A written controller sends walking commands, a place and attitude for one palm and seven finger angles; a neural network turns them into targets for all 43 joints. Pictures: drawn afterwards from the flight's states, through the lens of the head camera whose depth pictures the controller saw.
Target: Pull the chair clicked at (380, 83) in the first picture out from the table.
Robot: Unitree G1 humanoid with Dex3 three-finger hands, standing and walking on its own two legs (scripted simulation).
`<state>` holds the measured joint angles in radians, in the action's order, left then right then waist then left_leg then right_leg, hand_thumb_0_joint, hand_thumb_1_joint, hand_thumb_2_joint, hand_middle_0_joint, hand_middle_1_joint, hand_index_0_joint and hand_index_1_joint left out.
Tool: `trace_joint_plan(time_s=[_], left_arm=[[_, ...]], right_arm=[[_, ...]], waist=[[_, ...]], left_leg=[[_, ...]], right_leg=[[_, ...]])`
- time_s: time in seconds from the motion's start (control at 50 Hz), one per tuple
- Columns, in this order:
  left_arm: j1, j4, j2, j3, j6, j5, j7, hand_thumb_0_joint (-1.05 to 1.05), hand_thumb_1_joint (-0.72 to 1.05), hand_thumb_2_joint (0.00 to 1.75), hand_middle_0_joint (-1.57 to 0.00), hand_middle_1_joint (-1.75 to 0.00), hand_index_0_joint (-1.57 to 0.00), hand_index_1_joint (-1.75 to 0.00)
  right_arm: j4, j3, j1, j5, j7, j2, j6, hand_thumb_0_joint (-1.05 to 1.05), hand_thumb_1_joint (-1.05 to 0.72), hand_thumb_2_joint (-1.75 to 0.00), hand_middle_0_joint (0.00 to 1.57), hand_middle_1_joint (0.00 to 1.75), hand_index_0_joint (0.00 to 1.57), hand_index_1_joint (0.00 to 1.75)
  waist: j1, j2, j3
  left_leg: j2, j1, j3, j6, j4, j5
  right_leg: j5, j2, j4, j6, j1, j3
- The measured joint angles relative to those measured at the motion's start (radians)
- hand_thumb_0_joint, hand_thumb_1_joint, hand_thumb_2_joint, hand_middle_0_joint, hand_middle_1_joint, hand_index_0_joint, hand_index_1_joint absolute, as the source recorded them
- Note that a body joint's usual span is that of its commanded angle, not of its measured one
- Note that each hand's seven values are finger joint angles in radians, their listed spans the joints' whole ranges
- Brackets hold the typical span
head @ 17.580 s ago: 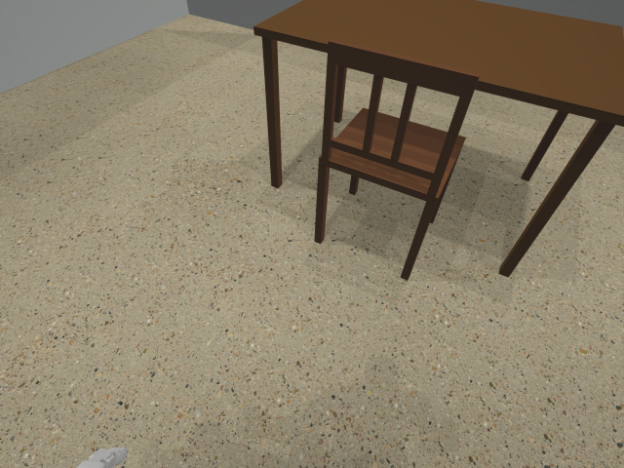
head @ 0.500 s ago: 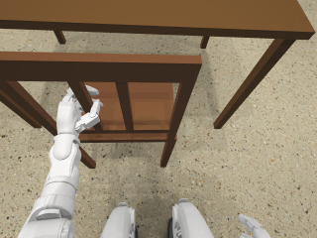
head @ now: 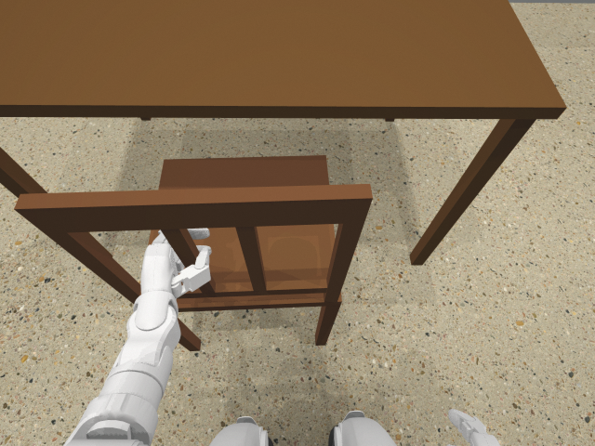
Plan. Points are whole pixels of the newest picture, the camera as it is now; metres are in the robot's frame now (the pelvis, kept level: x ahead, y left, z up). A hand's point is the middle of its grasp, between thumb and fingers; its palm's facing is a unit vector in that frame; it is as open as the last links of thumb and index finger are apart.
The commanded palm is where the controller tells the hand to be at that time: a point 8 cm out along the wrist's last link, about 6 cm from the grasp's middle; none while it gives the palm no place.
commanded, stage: step backward, pulling the chair out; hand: left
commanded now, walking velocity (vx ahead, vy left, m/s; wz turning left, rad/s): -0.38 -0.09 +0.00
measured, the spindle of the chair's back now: (193, 261) +0.39 +0.17 -0.08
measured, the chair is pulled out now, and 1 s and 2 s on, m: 0.06 0.14 0.27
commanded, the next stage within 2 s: none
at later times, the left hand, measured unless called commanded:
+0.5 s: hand (219, 305) +0.31 +0.11 -0.04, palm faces +0.04 -0.99 -0.15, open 5.4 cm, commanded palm +0.29 +0.17 -0.04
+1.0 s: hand (214, 320) +0.29 +0.12 -0.04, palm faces +0.03 -0.98 -0.20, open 5.5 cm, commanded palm +0.27 +0.17 -0.04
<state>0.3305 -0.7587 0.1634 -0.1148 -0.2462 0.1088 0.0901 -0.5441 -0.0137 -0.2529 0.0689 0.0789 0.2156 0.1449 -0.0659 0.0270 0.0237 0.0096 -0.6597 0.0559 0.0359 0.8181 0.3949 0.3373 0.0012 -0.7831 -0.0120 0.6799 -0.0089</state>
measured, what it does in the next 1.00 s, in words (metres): shifts its weight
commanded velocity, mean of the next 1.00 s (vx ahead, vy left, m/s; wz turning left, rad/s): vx -0.38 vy -0.01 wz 0.06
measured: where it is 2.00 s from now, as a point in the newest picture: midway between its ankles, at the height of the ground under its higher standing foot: outside the picture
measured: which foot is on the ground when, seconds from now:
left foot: down 0.00-1.00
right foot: down 0.00-1.00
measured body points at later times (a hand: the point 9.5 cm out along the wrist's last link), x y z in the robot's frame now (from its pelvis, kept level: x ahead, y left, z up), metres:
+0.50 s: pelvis -0.04 -0.01 +0.03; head +0.05 -0.03 +0.47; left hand +0.30 +0.17 -0.03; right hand +0.00 -0.28 -0.11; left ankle +0.00 +0.09 -0.70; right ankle +0.02 -0.13 -0.70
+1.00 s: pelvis -0.06 -0.01 +0.03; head +0.04 -0.04 +0.47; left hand +0.28 +0.17 -0.03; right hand +0.00 -0.28 -0.11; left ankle -0.02 +0.10 -0.70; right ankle +0.02 -0.13 -0.70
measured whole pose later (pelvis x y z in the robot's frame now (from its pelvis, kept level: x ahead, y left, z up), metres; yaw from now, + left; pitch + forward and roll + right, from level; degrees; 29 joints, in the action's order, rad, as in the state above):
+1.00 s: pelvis -0.06 -0.01 +0.03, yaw -3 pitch +4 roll +0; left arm 0.39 -1.01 0.14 -0.12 -0.35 0.02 0.11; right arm -0.70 0.04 -0.24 0.04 0.09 0.26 0.01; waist -0.05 0.06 -0.16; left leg 0.00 -0.43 0.03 -0.01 0.63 0.38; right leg 0.10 0.03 -0.47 0.01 0.45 0.03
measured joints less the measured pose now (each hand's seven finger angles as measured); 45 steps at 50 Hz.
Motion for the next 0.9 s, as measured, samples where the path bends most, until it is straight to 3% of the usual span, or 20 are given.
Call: trace_joint_plan(time_s=[0.08, 0.18, 0.54, 0.74, 0.9], left_arm=[[0.054, -0.117, 0.001, 0.02, -0.004, -0.027, 0.004, 0.08, 0.7, 0.76, -0.34, -1.12, -0.47, -1.45], [0.099, -0.206, 0.021, 0.023, -0.011, -0.037, -0.011, 0.08, 0.68, 0.74, -0.36, -1.13, -0.49, -1.45], [0.045, -0.207, -0.019, 0.011, -0.078, -0.042, 0.019, 0.06, 0.67, 0.74, -0.36, -1.15, -0.5, -1.45], [0.041, -0.21, -0.005, 0.026, -0.079, -0.068, 0.012, 0.04, 0.65, 0.74, -0.36, -1.16, -0.5, -1.45], [0.047, -0.234, -0.001, 0.006, -0.091, -0.073, 0.014, 0.04, 0.63, 0.76, -0.36, -1.17, -0.5, -1.45]], right_arm=[[-0.046, 0.011, -0.008, -0.011, 0.014, 0.008, 0.002, 0.01, -0.9, -0.9, 0.2, 0.3, 0.2, 0.3], [-0.072, 0.038, -0.003, -0.025, 0.017, 0.028, -0.008, 0.0, -0.9, -0.9, 0.2, 0.3, 0.2, 0.3], [-0.124, 0.048, -0.008, -0.022, 0.02, 0.033, -0.055, 0.01, -0.9, -0.9, 0.2, 0.3, 0.2, 0.3], [-0.127, 0.043, -0.029, -0.028, 0.02, 0.017, -0.098, 0.01, -0.9, -0.9, 0.2, 0.3, 0.2, 0.3], [-0.143, 0.041, 0.0, -0.036, 0.012, 0.004, -0.121, 0.01, -0.9, -0.9, 0.2, 0.3, 0.2, 0.3]], waist=[[0.005, -0.014, -0.02], [-0.007, -0.006, -0.065], [-0.015, 0.016, -0.165], [-0.006, -0.012, -0.163], [0.005, 0.012, -0.178]], left_leg=[[0.004, 0.083, 0.0, -0.001, -0.09, -0.043], [0.011, 0.147, 0.011, 0.0, -0.147, -0.078], [0.022, 0.237, 0.046, -0.01, -0.28, -0.19], [-0.001, 0.242, 0.059, 0.003, -0.282, -0.204], [0.015, 0.228, 0.038, -0.027, -0.226, -0.126]], right_leg=[[-0.052, 0.006, 0.101, -0.003, -0.087, 0.0], [-0.096, 0.015, 0.175, 0.001, -0.154, 0.009], [-0.226, 0.029, 0.317, 0.007, -0.237, 0.043], [-0.209, 0.005, 0.257, 0.007, -0.211, 0.051], [-0.203, 0.023, 0.251, 0.025, -0.218, 0.038]])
